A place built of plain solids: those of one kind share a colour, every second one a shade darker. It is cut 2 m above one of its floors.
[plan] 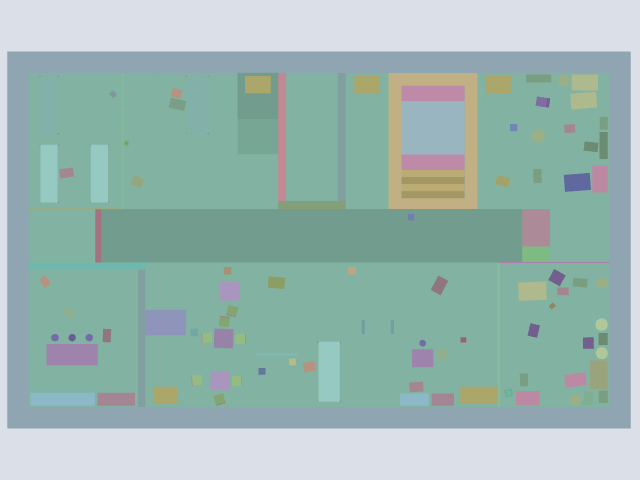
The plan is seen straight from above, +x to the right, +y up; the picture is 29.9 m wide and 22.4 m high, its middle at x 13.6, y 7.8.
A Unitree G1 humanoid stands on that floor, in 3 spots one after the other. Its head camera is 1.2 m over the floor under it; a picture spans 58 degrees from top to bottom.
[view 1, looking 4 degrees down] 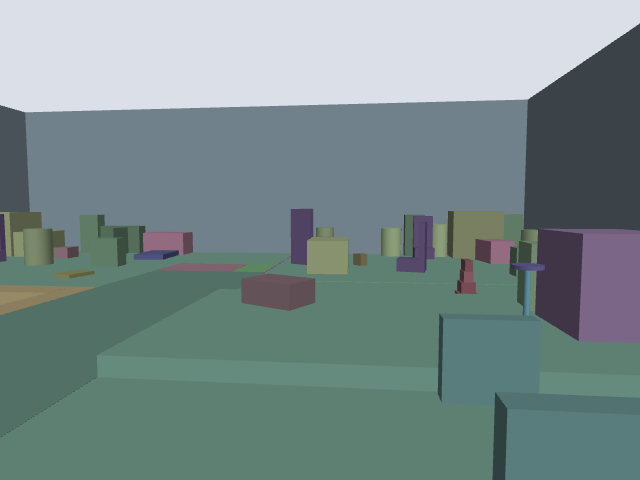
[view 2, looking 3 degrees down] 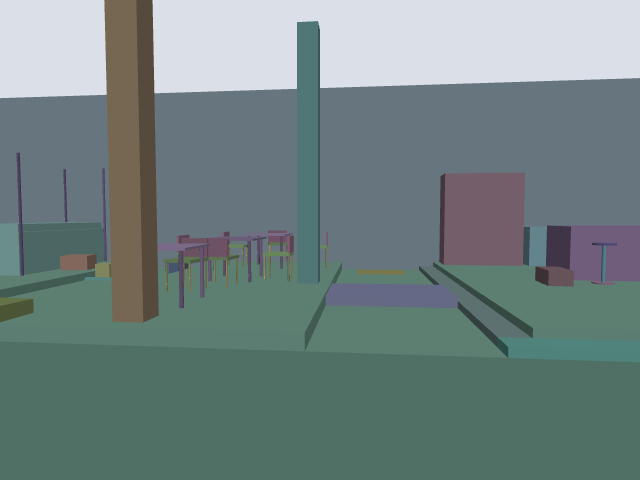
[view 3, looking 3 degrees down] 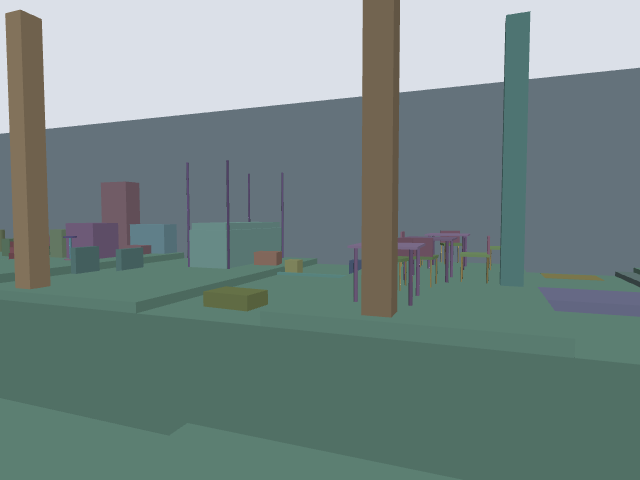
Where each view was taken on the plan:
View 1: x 13.89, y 4.60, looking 6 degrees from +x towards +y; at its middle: pallet_load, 9.32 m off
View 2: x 6.77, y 10.86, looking -84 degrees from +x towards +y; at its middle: column_asb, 7.59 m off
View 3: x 8.14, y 11.28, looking -69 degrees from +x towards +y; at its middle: wall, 12.10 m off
